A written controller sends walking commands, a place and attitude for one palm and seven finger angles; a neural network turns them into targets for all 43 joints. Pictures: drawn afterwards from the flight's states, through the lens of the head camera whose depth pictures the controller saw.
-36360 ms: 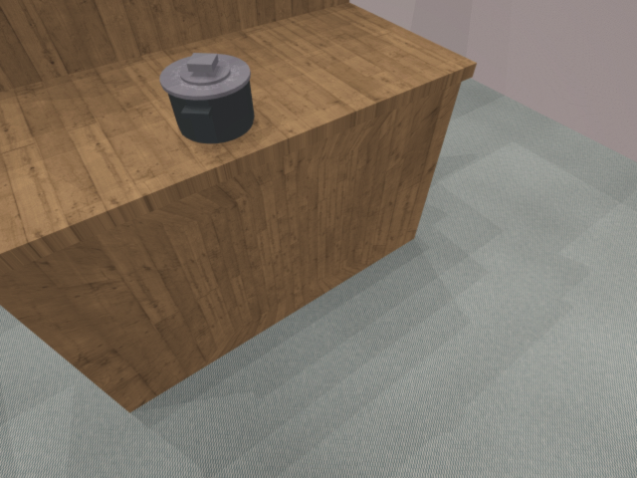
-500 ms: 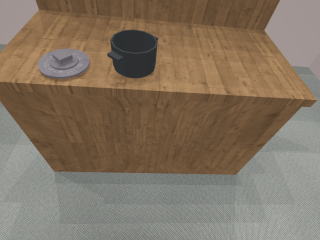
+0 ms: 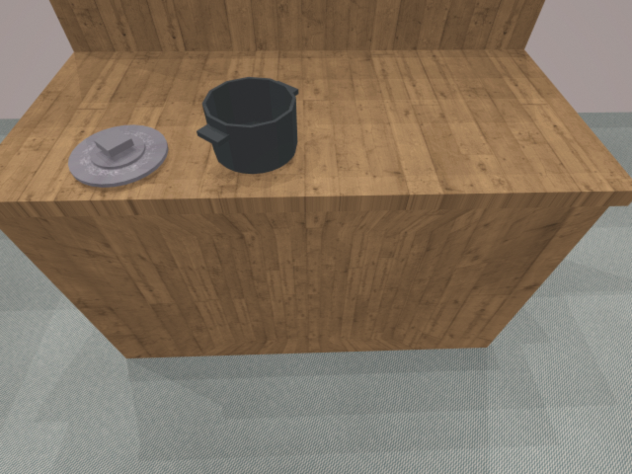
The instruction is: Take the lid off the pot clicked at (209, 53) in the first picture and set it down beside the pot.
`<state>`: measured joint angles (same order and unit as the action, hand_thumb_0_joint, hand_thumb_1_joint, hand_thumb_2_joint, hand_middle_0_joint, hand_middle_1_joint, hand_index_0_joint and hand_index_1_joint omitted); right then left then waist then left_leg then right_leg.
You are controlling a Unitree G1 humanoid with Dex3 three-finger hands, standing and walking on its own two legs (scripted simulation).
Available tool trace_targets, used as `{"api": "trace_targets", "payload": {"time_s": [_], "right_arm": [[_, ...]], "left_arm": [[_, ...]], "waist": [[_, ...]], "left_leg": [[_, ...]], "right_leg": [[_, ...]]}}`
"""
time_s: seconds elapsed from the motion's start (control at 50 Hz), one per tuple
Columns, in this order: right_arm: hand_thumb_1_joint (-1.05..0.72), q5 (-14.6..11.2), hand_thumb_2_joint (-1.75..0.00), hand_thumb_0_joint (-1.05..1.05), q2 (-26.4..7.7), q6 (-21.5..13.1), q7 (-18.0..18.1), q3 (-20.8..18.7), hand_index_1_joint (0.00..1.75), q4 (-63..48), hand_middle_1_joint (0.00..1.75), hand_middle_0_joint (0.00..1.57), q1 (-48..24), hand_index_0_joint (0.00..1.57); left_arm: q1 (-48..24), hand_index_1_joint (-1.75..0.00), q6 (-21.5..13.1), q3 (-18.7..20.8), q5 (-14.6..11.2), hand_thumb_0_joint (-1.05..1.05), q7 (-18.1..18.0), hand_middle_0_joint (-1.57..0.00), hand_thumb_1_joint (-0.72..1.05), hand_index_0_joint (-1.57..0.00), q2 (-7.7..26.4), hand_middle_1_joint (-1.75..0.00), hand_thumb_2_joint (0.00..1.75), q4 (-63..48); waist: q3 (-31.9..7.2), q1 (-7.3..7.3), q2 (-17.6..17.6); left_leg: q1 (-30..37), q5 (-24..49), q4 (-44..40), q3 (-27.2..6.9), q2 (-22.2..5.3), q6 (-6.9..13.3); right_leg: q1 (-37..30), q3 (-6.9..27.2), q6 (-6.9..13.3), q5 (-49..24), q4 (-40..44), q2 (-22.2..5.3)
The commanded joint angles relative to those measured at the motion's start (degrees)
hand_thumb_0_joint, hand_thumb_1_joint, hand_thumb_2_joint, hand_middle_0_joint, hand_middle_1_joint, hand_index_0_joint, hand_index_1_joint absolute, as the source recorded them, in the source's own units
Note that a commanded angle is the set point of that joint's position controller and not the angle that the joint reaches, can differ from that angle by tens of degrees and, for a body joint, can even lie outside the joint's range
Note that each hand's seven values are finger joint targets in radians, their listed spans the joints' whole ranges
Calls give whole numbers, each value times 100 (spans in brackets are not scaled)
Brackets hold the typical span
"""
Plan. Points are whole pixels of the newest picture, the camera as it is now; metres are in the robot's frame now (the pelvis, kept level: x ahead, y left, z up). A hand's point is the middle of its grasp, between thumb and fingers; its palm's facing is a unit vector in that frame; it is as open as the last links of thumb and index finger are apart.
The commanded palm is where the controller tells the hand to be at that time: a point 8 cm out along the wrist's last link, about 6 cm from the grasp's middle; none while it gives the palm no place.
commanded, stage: let the arm hang, fingers relaxed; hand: left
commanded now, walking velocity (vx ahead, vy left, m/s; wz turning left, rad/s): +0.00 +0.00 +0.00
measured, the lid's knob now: (114, 142) +0.64 +0.40 +0.03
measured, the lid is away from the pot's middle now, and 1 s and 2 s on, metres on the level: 0.26 0.26 0.26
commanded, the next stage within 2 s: look to check the result in 0.26 s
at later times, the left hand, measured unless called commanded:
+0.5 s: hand out of the picture +0.01 +0.16 -0.18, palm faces +0.03 -0.98 -0.19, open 7.3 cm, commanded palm none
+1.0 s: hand out of the picture +0.00 +0.17 -0.18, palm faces +0.02 -0.98 -0.18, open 7.3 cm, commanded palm none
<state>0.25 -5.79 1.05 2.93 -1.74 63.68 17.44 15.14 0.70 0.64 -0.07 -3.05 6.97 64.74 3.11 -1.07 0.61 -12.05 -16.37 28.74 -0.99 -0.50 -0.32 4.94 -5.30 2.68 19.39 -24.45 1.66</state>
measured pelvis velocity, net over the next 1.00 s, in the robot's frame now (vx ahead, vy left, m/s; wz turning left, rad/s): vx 0.01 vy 0.00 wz -0.02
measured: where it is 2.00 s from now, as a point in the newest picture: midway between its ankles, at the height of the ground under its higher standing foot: outside the picture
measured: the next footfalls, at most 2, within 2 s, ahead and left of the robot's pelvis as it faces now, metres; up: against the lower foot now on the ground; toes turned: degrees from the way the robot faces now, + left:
none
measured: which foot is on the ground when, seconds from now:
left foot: down 0.00-1.00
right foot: down 0.00-1.00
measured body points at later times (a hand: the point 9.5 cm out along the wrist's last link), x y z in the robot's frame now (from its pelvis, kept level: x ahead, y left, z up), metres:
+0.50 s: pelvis +0.01 +0.00 +0.00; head +0.03 +0.00 +0.45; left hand +0.01 +0.22 -0.16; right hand -0.01 -0.21 -0.16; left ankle -0.01 +0.13 -0.74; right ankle -0.07 -0.08 -0.74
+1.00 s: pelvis +0.01 +0.00 +0.00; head +0.03 +0.00 +0.45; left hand +0.00 +0.22 -0.16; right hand -0.03 -0.20 -0.16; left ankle -0.01 +0.13 -0.74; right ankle -0.07 -0.08 -0.74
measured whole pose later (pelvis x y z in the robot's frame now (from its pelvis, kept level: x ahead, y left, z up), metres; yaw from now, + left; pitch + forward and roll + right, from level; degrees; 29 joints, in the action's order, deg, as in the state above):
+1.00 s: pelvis +0.01 +0.00 +0.00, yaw -1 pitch -1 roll +0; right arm 0.1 -5.4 0.6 3.1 -1.7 64.5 18.0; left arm 16.3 0.3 0.7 -0.3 -2.9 6.9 64.9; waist 2.7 -1.1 0.3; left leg -9.6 -16.5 26.9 0.6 -0.6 0.0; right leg 3.1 -3.8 2.3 19.0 -22.7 1.6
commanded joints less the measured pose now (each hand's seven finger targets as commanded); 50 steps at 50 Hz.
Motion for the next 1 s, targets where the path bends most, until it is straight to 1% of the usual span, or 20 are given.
{"api": "trace_targets", "payload": {"time_s": [0.0, 0.1, 0.12, 0.16, 0.22, 0.24, 0.3, 0.32, 0.4, 0.44, 0.5, 0.52, 0.6, 0.64, 0.68, 0.7, 0.72, 0.76, 0.84, 0.98], "right_arm": [[-90, 10, -90, 0, -431, -94, 58, -72, 30, -79, 30, 20, 537, 20], [-90, 8, -90, 0, -460, -97, 61, -79, 30, -100, 30, 20, 512, 20], [-90, -2, -90, 0, -447, -89, 61, -84, 30, -105, 30, 20, 477, 20], [-90, 5, -90, 0, -476, -87, 58, -79, 30, -104, 30, 20, 490, 20], [-90, -1, -90, 0, -475, -91, 58, -90, 30, -114, 30, 20, 470, 20], [-90, 1, -90, 0, -498, -91, 60, -86, 30, -109, 30, 20, 487, 20], [-90, 1, -90, 0, -510, -95, 61, -81, 30, -96, 30, 20, 495, 20], [-90, -12, -90, 0, -488, -91, 61, -82, 30, -103, 30, 20, 464, 20], [-90, -4, -90, 0, -513, -88, 66, -81, 30, -96, 30, 20, 501, 20], [-90, -7, -90, 0, -493, -92, 66, -76, 30, -77, 30, 20, 515, 20], [-90, -3, -90, 0, -511, -98, 69, -75, 30, -69, 30, 20, 520, 20], [-90, -9, -90, 0, -489, -93, 66, -82, 30, -62, 30, 20, 492, 20], [-90, -3, -90, 0, -505, -105, 69, -76, 30, -45, 30, 20, 545, 20], [-90, 1, -90, 0, -481, -106, 68, -74, 30, -36, 30, 20, 544, 20], [-90, -2, -90, 0, -482, -115, 69, -70, 30, -36, 30, 20, 557, 20], [-90, -5, -90, 0, -484, -113, 70, -73, 30, -29, 30, 20, 557, 20], [-90, -12, -90, 0, -461, -107, 68, -80, 30, -28, 30, 20, 549, 20], [-90, -5, -90, 0, -459, -111, 66, -70, 30, -12, 30, 20, 578, 20], [-90, -8, -90, 0, -440, -111, 67, -73, 30, 3, 30, 20, 588, 20], [-90, -2, -90, 0, -434, -113, 68, -73, 30, 17, 30, 20, 619, 20]], "left_arm": [[381, -30, -115, 128, -9, 0, -25, -20, 90, -20, 473, -30, 90, -183], [365, -30, -117, 145, -8, 0, -22, -20, 90, -20, 510, -30, 90, -200], [347, -30, -113, 132, 1, 0, -27, -20, 90, -20, 510, -30, 90, -207], [326, -30, -109, 136, -7, 0, -17, -20, 90, -20, 522, -30, 90, -215], [341, -30, -119, 139, 2, 0, -25, -20, 90, -20, 542, -30, 90, -229], [355, -30, -121, 132, -7, 0, -21, -20, 90, -20, 542, -30, 90, -228], [347, -30, -125, 137, -10, 0, -21, -20, 90, -20, 552, -30, 90, -228], [368, -30, -121, 132, -3, 0, -28, -20, 90, -20, 552, -30, 90, -238], [413, -30, -130, 132, -13, 0, -35, -20, 90, -20, 544, -30, 90, -226], [378, -30, -122, 127, -15, 0, -26, -20, 90, -20, 544, -30, 90, -241], [420, -30, -128, 122, -18, 0, -20, -20, 90, -20, 534, -30, 90, -209], [406, -30, -123, 114, -5, 0, -23, -20, 90, -20, 519, -30, 90, -217], [424, -30, -130, 117, -12, 0, -18, -20, 90, -20, 501, -30, 90, -188], [441, -30, -127, 112, -14, 0, -14, -20, 90, -20, 491, -30, 90, -193], [440, -30, -132, 116, -16, 0, -11, -20, 90, -20, 493, -30, 90, -181], [460, -30, -134, 117, -18, 0, -14, -20, 90, -20, 485, -30, 90, -171], [447, -30, -131, 104, -7, 0, -19, -20, 90, -20, 475, -30, 90, -190], [452, -30, -128, 109, -12, 0, -11, -20, 90, -20, 472, -30, 90, -171], [494, -30, -135, 106, -11, 0, -17, -20, 90, -20, 453, -30, 90, -151], [513, -30, -142, 105, -13, 0, -24, -20, 90, -20, 426, -30, 90, -149]], "waist": [[32, 22, 66], [-51, 26, 24], [70, 23, -51], [94, 20, 37], [44, 20, -68], [11, 12, 38], [-6, 11, -21], [82, 23, -65], [-31, 2, -67], [96, 9, 16], [-8, 7, 30], [162, 7, 11], [53, -1, -25], [101, 5, 77], [44, 5, 36], [36, 12, -3], [178, 3, -24], [171, 6, 56], [140, 9, -61], [143, -6, 43]], "left_leg": [[44, 2002, -262, -251, -432, 326], [116, 2090, -238, -228, -427, 322], [116, 2010, -245, -221, -432, 315], [94, 1931, -290, -227, -432, 315], [157, 1988, -273, -218, -426, 307], [189, 1981, -273, -203, -439, 308], [175, 2038, -293, -210, -434, 305], [177, 1984, -286, -209, -426, 311], [237, 2000, -271, -162, -431, 299], [222, 1976, -336, -198, -447, 309], [299, 2023, -323, -193, -462, 314], [268, 1925, -351, -201, -460, 311], [291, 1993, -377, -221, -467, 321], [310, 1888, -411, -230, -474, 331], [344, 2038, -394, -232, -479, 339], [343, 2009, -388, -216, -477, 332], [303, 1910, -416, -227, -472, 327], [290, 1900, -444, -229, -481, 335], [299, 1802, -452, -223, -472, 333], [311, 1906, -448, -210, -468, 330]], "right_leg": [[-14, 482, 29, -2177, 356, -716], [-109, 506, 10, -2371, 375, -736], [2, 507, -3, -2325, 387, -712], [-7, 507, -3, -2208, 428, -728], [-45, 535, -21, -2354, 426, -718], [-49, 538, -17, -2330, 444, -739], [-116, 533, -19, -2383, 448, -736], [-37, 553, -52, -2364, 464, -719], [-132, 559, -59, -2521, 476, -749], [-29, 546, -36, -2315, 471, -717], [-54, 560, -18, -2272, 483, -720], [78, 564, -21, -2154, 494, -690], [-17, 564, -3, -2134, 490, -690], [62, 572, 8, -1948, 502, -688], [25, 566, 7, -2049, 478, -678], [21, 567, 0, -2062, 493, -692], [120, 578, -1, -1984, 499, -662], [104, 583, 7, -1924, 500, -674], [94, 598, 5, -1885, 527, -683], [102, 609, 7, -1982, 492, -678]]}}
